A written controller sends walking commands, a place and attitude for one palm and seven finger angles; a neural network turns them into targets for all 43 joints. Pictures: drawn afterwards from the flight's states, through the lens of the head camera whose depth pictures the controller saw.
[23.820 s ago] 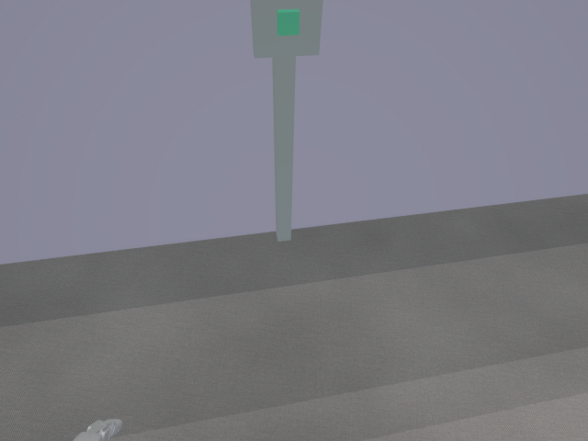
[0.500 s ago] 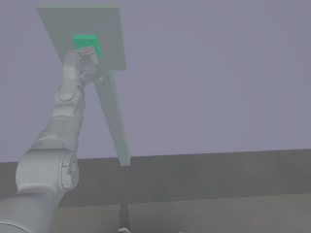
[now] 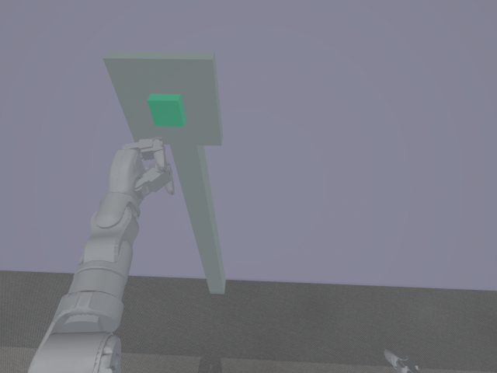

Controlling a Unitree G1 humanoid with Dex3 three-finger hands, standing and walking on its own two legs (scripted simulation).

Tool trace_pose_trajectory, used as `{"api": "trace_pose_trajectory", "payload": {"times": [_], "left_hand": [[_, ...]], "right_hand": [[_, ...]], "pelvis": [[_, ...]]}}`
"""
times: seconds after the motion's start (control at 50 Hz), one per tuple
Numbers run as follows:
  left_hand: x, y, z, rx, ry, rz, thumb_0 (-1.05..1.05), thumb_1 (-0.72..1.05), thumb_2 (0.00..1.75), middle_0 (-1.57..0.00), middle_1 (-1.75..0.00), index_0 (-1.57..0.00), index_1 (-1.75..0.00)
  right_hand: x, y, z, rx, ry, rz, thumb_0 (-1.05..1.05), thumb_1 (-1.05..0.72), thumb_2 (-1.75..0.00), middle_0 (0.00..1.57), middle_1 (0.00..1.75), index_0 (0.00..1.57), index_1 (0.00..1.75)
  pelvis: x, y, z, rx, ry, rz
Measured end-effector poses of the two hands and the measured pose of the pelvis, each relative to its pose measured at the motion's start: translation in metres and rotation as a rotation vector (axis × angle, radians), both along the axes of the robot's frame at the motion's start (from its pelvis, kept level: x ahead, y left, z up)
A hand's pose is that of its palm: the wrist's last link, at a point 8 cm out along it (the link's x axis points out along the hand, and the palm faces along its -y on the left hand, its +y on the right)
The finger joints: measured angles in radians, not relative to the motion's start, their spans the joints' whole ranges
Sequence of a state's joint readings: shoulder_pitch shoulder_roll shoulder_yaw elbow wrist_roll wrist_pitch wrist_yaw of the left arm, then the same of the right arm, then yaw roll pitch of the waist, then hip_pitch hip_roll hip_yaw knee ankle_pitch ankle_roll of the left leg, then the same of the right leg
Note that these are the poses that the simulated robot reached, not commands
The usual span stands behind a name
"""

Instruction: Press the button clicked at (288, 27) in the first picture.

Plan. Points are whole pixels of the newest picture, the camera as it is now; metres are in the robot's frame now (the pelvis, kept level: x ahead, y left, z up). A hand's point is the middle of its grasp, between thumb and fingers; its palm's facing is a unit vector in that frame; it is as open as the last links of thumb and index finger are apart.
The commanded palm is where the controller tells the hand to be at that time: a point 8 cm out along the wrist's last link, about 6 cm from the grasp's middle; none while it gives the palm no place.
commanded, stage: pull the fist back off the button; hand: left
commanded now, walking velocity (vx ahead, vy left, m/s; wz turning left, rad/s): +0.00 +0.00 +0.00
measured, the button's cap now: (168, 109) +0.52 +0.16 +0.17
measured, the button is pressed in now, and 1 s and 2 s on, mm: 0 0 0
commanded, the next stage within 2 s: draw the hand back to the body in 0.08 s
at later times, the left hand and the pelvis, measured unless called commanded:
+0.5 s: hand (140, 196) +0.33 +0.17 +0.15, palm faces +0.00 -1.00 -0.01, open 3.1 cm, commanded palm +0.30 +0.22 +0.15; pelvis +0.00 +0.00 +0.01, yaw +0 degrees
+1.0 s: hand (69, 255) +0.23 +0.22 +0.16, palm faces +0.28 -0.93 -0.24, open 3.1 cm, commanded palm +0.19 +0.27 +0.18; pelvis -0.02 +0.01 +0.02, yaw +0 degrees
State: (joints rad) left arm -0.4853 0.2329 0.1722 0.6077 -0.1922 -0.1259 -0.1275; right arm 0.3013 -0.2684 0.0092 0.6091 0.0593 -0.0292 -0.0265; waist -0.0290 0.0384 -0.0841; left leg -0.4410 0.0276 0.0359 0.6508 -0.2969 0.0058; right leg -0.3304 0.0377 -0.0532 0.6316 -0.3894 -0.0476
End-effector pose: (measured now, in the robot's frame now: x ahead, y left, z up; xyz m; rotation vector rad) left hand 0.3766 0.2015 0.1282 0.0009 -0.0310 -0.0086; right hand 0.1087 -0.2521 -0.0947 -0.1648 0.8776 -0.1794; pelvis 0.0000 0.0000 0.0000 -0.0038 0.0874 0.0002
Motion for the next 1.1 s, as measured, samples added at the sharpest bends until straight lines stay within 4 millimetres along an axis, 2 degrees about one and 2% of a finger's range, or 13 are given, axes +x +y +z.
{"api": "trace_pose_trajectory", "payload": {"times": [0.08, 0.16, 0.26, 0.32, 0.42, 0.5, 0.7, 0.82, 0.92, 1.1], "left_hand": [[-0.008, -0.001, 0.001, 0.006, 0.01, -0.004, 0.02, 0.9, 0.9, -1.3, -1.5, -1.31, -1.5], [-0.008, -0.005, 0.01, 0.006, -0.012, -0.011, 0.02, 0.9, 0.9, -1.3, -1.5, -1.31, -1.5], [-0.005, -0.009, 0.017, -0.002, -0.014, -0.025, 0.02, 0.9, 0.9, -1.3, -1.5, -1.31, -1.5], [-0.011, -0.007, 0.017, -0.004, -0.002, -0.025, 0.02, 0.9, 0.9, -1.3, -1.5, -1.3, -1.5], [-0.037, 0.008, 0.015, -0.001, -0.013, -0.004, 0.02, 0.9, 0.9, -1.3, -1.5, -1.3, -1.5], [-0.064, 0.021, 0.018, 0.009, -0.04, 0.01, 0.02, 0.9, 0.9, -1.3, -1.5, -1.3, -1.5], [-0.111, 0.034, 0.03, 0.018, -0.048, -0.011, 0.02, 0.9, 0.9, -1.3, -1.5, -1.31, -1.5], [-0.141, 0.04, 0.036, 0.165, -0.106, 0.13, 0.02, 0.9, 0.9, -1.3, -1.5, -1.31, -1.5], [-0.167, 0.053, 0.036, 0.219, -0.115, 0.22, 0.02, 0.9, 0.9, -1.3, -1.5, -1.31, -1.5], [-0.199, 0.073, 0.055, 0.305, -0.159, 0.315, 0.02, 0.9, 0.9, -1.3, -1.5, -1.31, -1.5]], "right_hand": [[0.021, 0.001, 0.006, -0.009, -0.044, 0.03, 0.01, -0.91, -0.9, 0.2, 0.3, 0.2, 0.3], [0.033, 0.004, 0.009, -0.01, -0.073, 0.05, 0.01, -0.91, -0.9, 0.2, 0.3, 0.2, 0.3], [0.032, 0.008, 0.009, 0.006, -0.076, 0.051, 0.01, -0.91, -0.9, 0.2, 0.3, 0.2, 0.3], [0.025, 0.01, 0.008, 0.022, -0.073, 0.039, 0.01, -0.91, -0.9, 0.2, 0.3, 0.2, 0.3], [0.017, 0.012, 0.008, 0.039, -0.071, 0.023, 0.01, -0.91, -0.9, 0.2, 0.3, 0.2, 0.3], [0.018, 0.013, 0.011, 0.031, -0.085, 0.033, 0.01, -0.91, -0.9, 0.2, 0.3, 0.2, 0.3], [0.051, 0.029, 0.036, 0.007, -0.239, 0.089, 0.01, -0.91, -0.9, 0.2, 0.3, 0.2, 0.3], [0.063, 0.045, 0.05, 0.003, -0.284, 0.13, 0.01, -0.91, -0.9, 0.2, 0.3, 0.2, 0.3], [0.06, 0.055, 0.048, 0.002, -0.241, 0.158, 0.01, -0.91, -0.9, 0.2, 0.3, 0.2, 0.3], [0.053, 0.062, 0.035, 0.015, -0.171, 0.163, 0.01, -0.9, -0.9, 0.2, 0.3, 0.2, 0.3]], "pelvis": [[-0.002, -0.002, 0.001, 0.0, -0.013, 0.014], [-0.004, -0.004, 0.001, 0.002, -0.02, 0.023], [-0.005, -0.005, 0.002, 0.005, -0.022, 0.019], [-0.003, -0.004, 0.003, 0.01, -0.027, 0.006], [-0.001, -0.003, 0.006, 0.014, -0.049, -0.01], [-0.003, -0.001, 0.007, 0.011, -0.072, -0.006], [-0.016, 0.006, 0.009, 0.001, -0.112, 0.014], [-0.021, 0.009, 0.014, 0.001, -0.141, 0.004], [-0.02, 0.011, 0.018, -0.001, -0.161, 0.002], [-0.014, 0.017, 0.022, -0.002, -0.183, 0.001]]}}
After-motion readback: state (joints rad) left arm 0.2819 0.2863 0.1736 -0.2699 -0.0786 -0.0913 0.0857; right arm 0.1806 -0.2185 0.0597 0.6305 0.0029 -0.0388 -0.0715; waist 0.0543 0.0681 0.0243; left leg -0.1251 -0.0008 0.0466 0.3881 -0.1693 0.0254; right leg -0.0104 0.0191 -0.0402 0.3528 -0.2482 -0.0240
